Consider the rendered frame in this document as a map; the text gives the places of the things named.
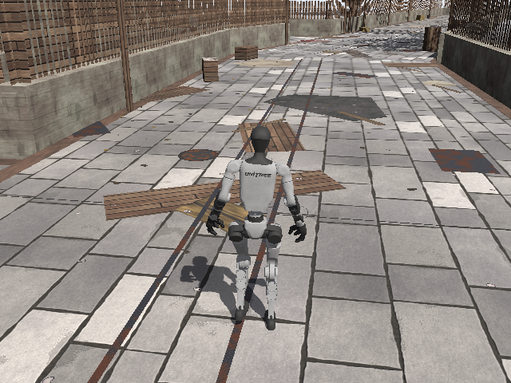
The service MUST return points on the left robot hand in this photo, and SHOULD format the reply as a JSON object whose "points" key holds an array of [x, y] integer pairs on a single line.
{"points": [[214, 223]]}

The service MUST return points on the right robot thigh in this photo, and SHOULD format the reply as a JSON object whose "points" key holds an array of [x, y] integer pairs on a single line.
{"points": [[273, 242]]}

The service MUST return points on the robot right forearm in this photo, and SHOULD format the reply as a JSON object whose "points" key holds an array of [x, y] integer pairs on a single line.
{"points": [[297, 214]]}

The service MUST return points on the right robot hand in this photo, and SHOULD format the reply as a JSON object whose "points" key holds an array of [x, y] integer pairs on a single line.
{"points": [[300, 230]]}

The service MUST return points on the left robot foot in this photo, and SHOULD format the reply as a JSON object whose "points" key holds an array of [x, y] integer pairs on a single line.
{"points": [[239, 315]]}

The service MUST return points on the robot right upper arm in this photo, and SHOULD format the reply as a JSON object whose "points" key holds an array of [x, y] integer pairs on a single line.
{"points": [[287, 183]]}

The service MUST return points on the robot left forearm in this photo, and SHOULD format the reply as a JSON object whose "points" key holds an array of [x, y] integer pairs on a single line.
{"points": [[217, 208]]}

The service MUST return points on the robot left upper arm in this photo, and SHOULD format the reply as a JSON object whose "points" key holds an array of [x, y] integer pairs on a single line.
{"points": [[228, 179]]}

